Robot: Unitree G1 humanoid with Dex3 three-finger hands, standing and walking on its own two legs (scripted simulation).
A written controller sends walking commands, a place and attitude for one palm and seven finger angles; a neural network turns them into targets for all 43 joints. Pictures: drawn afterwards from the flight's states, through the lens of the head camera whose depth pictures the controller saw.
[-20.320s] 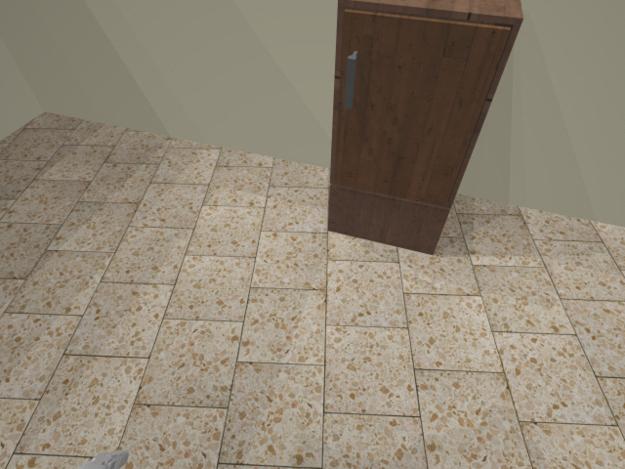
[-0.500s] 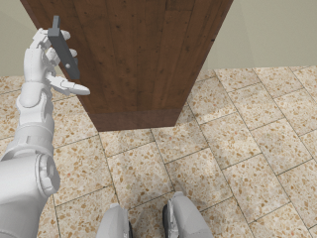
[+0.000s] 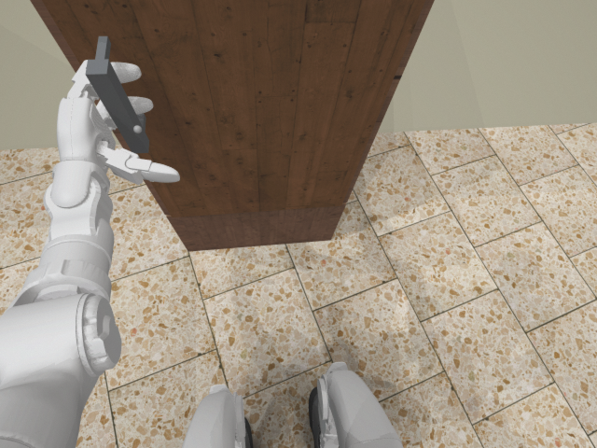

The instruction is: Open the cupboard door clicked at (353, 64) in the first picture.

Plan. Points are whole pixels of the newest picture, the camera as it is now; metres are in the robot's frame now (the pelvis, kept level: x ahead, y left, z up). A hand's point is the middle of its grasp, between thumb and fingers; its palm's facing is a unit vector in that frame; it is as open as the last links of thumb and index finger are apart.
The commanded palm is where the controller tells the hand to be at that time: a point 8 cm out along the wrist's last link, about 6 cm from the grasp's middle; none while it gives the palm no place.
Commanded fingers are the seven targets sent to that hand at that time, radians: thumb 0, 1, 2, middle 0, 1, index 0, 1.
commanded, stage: slide the fingers in behind the handle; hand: left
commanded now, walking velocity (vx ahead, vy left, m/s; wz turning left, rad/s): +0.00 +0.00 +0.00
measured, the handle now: (123, 100) +0.56 +0.18 +0.05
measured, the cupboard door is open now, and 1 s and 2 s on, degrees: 0 0 35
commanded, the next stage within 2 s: close the thumb around the handle in 0.12 s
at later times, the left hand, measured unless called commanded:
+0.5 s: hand (129, 131) +0.51 +0.17 +0.05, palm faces -0.01 -1.00 -0.02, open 11.8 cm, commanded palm +0.49 +0.21 +0.05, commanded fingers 0.00 0.34 0.66 -0.36 -1.29 -0.36 -1.29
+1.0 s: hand (140, 129) +0.51 +0.16 +0.05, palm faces +0.02 -1.00 -0.02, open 5.6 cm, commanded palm +0.49 +0.20 +0.05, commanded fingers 0.00 0.90 0.90 -0.40 -1.35 -0.40 -1.35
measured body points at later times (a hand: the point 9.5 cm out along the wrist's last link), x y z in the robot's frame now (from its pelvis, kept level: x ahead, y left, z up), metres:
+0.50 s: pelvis +0.00 +0.01 +0.00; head +0.15 +0.02 +0.42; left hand +0.51 +0.23 +0.05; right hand +0.01 -0.26 -0.12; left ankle -0.01 +0.11 -0.64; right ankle +0.04 -0.12 -0.64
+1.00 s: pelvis +0.00 +0.00 +0.00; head +0.15 +0.01 +0.43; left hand +0.51 +0.21 +0.06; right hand +0.01 -0.25 -0.12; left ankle -0.01 +0.11 -0.64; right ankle +0.04 -0.12 -0.64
